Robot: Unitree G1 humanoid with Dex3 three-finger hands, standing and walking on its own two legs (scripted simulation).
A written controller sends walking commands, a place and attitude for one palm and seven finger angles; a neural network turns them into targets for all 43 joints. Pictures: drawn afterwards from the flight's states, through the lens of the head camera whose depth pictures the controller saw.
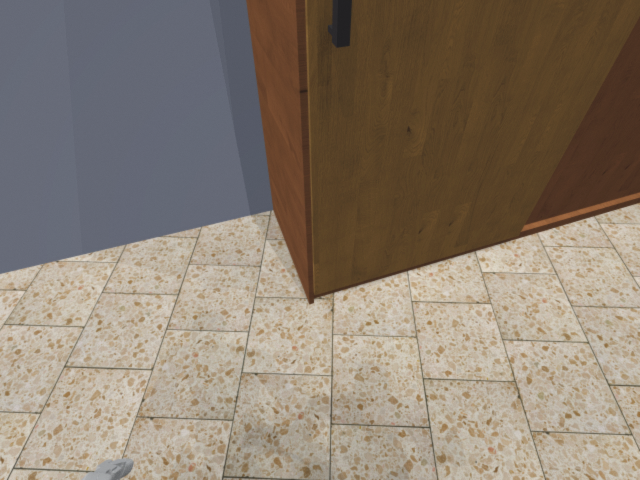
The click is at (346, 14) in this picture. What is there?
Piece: wardrobe's sliding door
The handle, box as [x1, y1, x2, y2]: [328, 0, 351, 47]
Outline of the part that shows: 333,0 332,24 328,25 328,31 332,35 332,42 337,47 349,45 351,0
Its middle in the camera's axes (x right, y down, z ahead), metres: +0.03 -0.45 +0.68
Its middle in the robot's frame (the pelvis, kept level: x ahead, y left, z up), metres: +0.84 +0.01 +0.27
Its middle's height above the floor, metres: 1.04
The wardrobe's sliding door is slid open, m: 0.00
